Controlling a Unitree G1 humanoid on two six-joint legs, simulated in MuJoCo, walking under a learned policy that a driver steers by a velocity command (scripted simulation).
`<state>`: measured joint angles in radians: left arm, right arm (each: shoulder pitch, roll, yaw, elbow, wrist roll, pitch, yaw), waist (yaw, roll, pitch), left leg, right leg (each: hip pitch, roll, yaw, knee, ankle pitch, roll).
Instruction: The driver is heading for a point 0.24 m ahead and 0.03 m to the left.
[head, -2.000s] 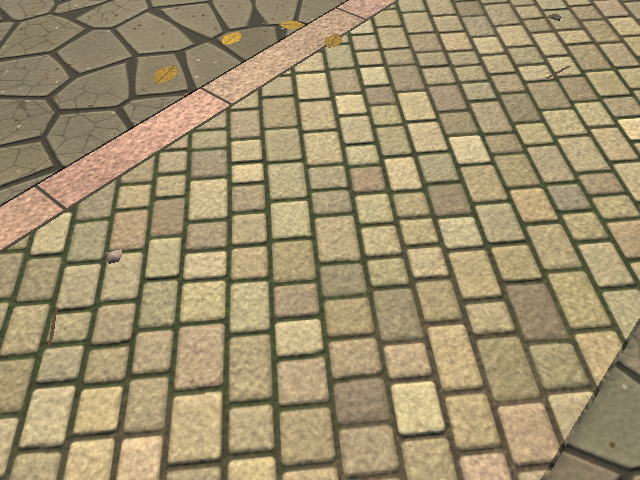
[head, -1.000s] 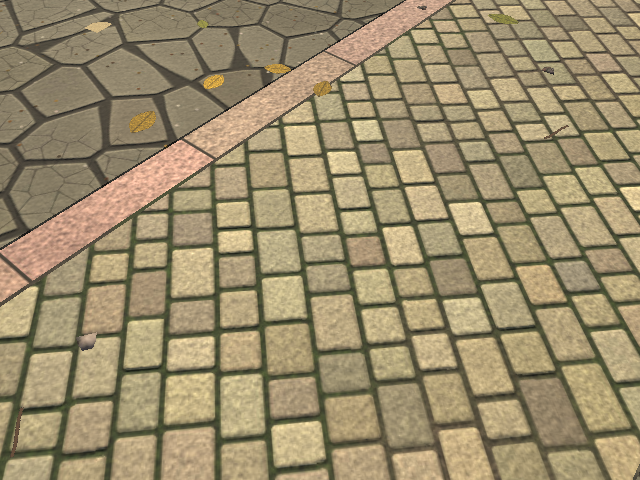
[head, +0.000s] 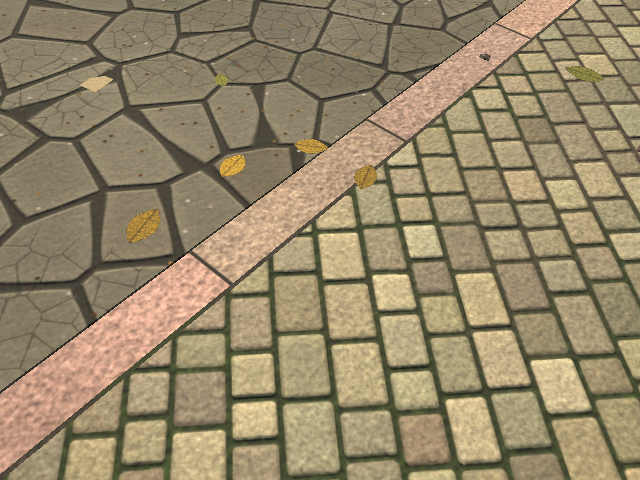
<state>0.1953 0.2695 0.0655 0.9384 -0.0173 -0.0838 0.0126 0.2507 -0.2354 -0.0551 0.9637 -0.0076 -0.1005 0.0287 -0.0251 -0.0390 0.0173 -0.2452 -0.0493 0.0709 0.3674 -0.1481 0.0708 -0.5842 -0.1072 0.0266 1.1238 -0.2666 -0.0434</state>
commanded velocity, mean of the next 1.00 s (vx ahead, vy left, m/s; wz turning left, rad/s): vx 0.12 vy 0.00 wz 0.00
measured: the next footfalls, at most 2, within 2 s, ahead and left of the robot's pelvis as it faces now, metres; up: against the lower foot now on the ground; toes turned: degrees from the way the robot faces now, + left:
right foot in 0.28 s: +0.31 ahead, -0.13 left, +0.00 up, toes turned -1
left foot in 0.56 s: +0.23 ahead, +0.11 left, +0.00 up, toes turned +1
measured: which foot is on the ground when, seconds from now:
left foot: down 0.00-0.30, up 0.32-0.54, down 0.56-1.00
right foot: up 0.00-0.26, down 0.28-1.00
